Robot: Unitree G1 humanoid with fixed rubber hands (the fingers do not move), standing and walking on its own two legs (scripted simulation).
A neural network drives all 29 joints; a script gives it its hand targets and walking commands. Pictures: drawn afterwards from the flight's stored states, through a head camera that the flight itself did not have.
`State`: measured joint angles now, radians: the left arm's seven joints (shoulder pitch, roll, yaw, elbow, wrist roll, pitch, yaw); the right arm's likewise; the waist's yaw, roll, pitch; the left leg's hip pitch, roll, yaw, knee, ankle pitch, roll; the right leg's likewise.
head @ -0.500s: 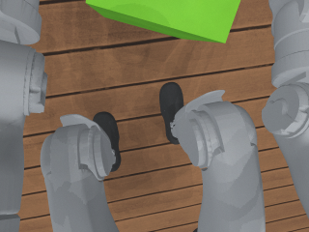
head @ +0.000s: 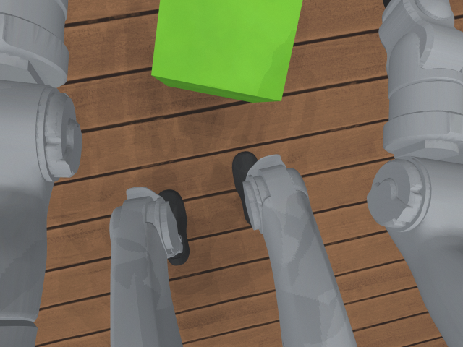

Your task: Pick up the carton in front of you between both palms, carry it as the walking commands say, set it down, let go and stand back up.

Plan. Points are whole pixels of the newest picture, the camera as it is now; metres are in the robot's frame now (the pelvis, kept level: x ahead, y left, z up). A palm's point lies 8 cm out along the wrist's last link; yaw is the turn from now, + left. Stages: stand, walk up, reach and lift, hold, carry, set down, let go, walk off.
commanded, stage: set down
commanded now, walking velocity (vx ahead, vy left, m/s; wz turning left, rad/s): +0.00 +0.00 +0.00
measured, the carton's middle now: (222, 39) +0.52 -0.10 -0.35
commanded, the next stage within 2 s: let go in 0.48 s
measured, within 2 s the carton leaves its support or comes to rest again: neither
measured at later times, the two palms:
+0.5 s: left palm out of the picture +0.64 +0.07 +0.05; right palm out of the picture +0.50 -0.31 +0.04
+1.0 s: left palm out of the picture +0.46 +0.12 +0.14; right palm out of the picture +0.38 -0.29 +0.15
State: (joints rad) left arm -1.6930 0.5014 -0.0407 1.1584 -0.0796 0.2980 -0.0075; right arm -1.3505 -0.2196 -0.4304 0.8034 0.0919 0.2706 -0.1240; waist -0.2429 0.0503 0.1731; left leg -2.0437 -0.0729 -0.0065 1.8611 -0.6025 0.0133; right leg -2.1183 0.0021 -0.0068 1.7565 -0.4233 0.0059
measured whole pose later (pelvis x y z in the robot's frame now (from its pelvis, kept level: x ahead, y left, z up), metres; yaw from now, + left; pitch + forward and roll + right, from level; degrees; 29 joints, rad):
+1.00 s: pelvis +0.07 -0.03 +0.25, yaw +1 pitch +29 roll +1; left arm -0.55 0.08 0.22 0.59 0.14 0.16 0.15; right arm -0.41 -0.21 -0.18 0.56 -0.03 0.12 0.14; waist -0.15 0.00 0.01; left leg -0.98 -0.06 -0.08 0.80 -0.32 -0.03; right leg -1.06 0.02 0.00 0.77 -0.21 -0.04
